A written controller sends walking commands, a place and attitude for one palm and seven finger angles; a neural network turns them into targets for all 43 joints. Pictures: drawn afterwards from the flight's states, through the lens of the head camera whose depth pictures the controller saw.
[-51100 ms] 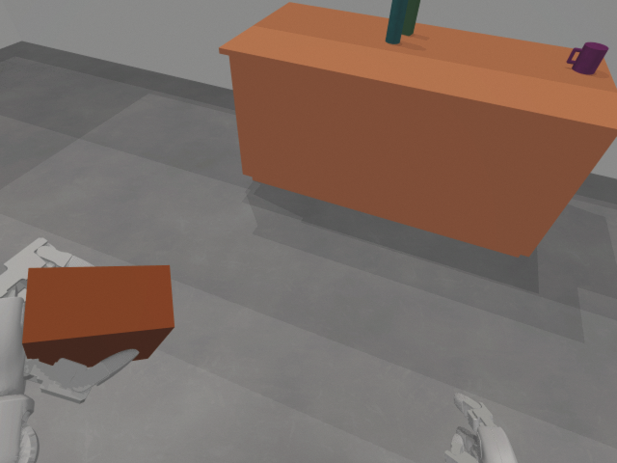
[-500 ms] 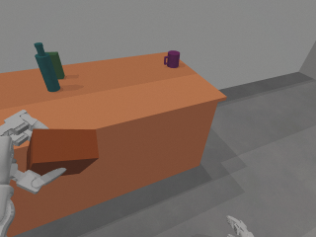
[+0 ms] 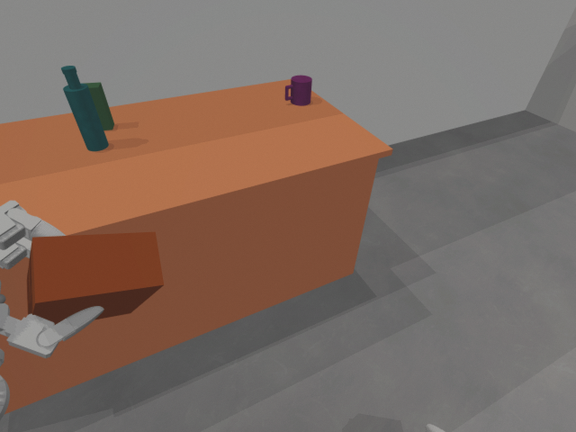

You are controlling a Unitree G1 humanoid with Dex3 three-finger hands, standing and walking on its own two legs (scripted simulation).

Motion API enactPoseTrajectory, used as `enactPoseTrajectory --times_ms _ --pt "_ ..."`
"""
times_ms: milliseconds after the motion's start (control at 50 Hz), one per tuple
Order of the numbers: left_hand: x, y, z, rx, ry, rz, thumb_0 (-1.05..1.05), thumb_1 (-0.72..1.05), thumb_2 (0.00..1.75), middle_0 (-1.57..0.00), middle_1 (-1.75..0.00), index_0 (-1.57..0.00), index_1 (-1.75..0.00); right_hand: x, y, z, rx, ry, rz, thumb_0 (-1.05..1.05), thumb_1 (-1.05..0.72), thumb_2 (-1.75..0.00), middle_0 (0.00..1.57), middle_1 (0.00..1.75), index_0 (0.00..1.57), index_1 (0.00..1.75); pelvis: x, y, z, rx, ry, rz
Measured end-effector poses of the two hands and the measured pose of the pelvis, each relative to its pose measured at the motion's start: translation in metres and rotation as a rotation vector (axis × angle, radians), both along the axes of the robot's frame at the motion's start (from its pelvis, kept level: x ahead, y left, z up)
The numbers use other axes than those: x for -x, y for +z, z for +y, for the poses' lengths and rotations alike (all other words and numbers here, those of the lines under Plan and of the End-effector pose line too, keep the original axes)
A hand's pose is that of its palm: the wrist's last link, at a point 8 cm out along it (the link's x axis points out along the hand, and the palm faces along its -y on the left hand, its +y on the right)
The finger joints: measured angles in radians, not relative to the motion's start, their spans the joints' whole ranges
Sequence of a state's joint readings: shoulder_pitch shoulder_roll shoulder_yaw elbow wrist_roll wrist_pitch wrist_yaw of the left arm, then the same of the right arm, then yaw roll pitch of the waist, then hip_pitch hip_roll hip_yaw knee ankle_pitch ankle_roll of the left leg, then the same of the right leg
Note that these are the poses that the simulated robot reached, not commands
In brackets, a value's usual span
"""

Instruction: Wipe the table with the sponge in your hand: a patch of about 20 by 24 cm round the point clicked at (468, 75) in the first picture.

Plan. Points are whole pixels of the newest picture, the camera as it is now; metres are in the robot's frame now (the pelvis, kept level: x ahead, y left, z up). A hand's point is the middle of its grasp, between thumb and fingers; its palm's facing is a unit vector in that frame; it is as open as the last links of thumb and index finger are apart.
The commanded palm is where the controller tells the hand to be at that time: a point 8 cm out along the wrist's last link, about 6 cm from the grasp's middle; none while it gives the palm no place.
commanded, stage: stop stepping back and stand still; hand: left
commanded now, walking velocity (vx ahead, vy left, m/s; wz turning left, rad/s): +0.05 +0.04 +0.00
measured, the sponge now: (107, 280) +0.24 +0.22 +0.17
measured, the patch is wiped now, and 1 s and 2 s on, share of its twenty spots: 1.00 1.00 1.00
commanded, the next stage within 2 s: stand and wait in 0.64 s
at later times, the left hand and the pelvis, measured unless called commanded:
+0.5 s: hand (64, 334) +0.17 +0.23 +0.17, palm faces +0.40 -0.87 -0.30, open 10.0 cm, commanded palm +0.11 +0.27 +0.20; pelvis -0.04 -0.01 +0.00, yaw +2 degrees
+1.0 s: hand (42, 333) +0.18 +0.26 +0.16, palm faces +0.40 -0.87 -0.30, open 10.0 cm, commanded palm +0.13 +0.29 +0.20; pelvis -0.03 +0.01 +0.02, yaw +1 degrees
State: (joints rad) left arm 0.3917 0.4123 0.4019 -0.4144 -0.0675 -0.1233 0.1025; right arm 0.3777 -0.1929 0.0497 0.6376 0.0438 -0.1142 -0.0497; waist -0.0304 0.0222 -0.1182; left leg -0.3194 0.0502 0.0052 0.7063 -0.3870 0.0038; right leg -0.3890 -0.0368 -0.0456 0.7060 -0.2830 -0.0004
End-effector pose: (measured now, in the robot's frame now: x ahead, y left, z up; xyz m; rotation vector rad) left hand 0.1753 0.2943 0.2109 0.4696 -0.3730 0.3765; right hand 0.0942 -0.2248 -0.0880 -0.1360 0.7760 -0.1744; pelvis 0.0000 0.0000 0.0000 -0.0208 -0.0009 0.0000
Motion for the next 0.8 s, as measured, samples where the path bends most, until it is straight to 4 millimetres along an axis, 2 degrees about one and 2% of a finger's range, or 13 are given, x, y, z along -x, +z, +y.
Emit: enactPoseTrajectory --times_ms 80,140,240,320,380,420,480,560,680,800 --pt "0.01 -0.035 -0.018 0.042 -0.03 0.111 -0.01 -0.55 1.07 -0.75 -1.41 -0.79 -1.39 0.006 -0.018 -0.009 0.003 0.014 0.048 0.02 -0.9 -0.9 0.2 0.3 0.2 0.3 0.015 -0.012 -0.005 0.049 0.017 -0.024" --pt "0.026 -0.047 -0.031 0.088 -0.089 0.127 -0.01 -0.56 1.07 -0.76 -1.4 -0.79 -1.39 0.005 -0.007 -0.018 0.04 0.015 0.06 0.02 -0.9 -0.9 0.2 0.3 0.2 0.3 0.022 -0.01 -0.006 0.032 0.006 -0.026" --pt "0.045 -0.035 -0.029 0.026 -0.126 0.023 -0.01 -0.56 1.07 -0.76 -1.4 -0.8 -1.39 -0.012 0.018 -0.028 0.146 0.009 -0.061 0.02 -0.9 -0.9 0.2 0.3 0.2 0.3 0.034 -0.02 -0.003 0.014 -0.014 -0.014" --pt "0.042 -0.014 -0.016 -0.024 -0.042 -0.017 -0.01 -0.56 1.07 -0.77 -1.4 -0.8 -1.39 -0.022 0.032 -0.024 0.105 0.005 -0.153 0.02 -0.9 -0.9 0.2 0.3 0.2 0.3 0.037 -0.011 -0.005 -0.013 -0.028 -0.027" --pt "0.039 -0.003 -0.012 -0.004 0.013 -0.027 -0.01 -0.56 1.07 -0.76 -1.4 -0.8 -1.39 -0.025 0.033 -0.018 0.061 0.03 -0.177 0.01 -0.9 -0.9 0.2 0.3 0.2 0.3 0.035 -0.004 -0.01 -0.013 -0.012 -0.029" --pt "0.039 -0.006 -0.015 0.005 0.028 -0.018 -0.01 -0.56 1.07 -0.76 -1.4 -0.8 -1.39 -0.026 0.027 -0.017 0.045 0.056 -0.175 0.01 -0.9 -0.9 0.2 0.3 0.2 0.3 0.035 -0.006 -0.014 -0.008 0.002 -0.033" --pt "0.042 -0.023 -0.024 0.081 0.004 0.046 -0.01 -0.56 1.07 -0.76 -1.4 -0.79 -1.39 -0.024 0.021 -0.016 0.041 0.074 -0.11 0.01 -0.9 -0.9 0.2 0.3 0.2 0.3 0.038 -0.002 -0.013 0.024 0.028 -0.04" --pt "0.052 -0.038 -0.03 0.142 -0.033 0.118 -0.01 -0.56 1.07 -0.76 -1.4 -0.79 -1.39 -0.015 0.029 -0.016 0.069 0.071 -0.042 0.01 -0.9 -0.9 0.2 0.3 0.2 0.3 0.039 0.008 -0.012 0.0 0.018 -0.021" --pt "0.059 -0.028 -0.016 0.06 -0.004 0.115 -0.01 -0.56 1.07 -0.76 -1.4 -0.8 -1.39 -0.016 0.036 -0.013 0.114 0.054 -0.063 0.02 -0.9 -0.9 0.2 0.3 0.2 0.3 0.041 0.007 -0.004 -0.01 0.017 -0.021" --pt "0.057 -0.015 -0.002 0.052 0.06 0.074 -0.01 -0.56 1.07 -0.76 -1.4 -0.8 -1.39 -0.03 0.035 -0.002 0.08 0.085 -0.091 0.02 -0.9 -0.9 0.2 0.3 0.2 0.3 0.034 0.011 0.0 0.003 0.026 -0.023"
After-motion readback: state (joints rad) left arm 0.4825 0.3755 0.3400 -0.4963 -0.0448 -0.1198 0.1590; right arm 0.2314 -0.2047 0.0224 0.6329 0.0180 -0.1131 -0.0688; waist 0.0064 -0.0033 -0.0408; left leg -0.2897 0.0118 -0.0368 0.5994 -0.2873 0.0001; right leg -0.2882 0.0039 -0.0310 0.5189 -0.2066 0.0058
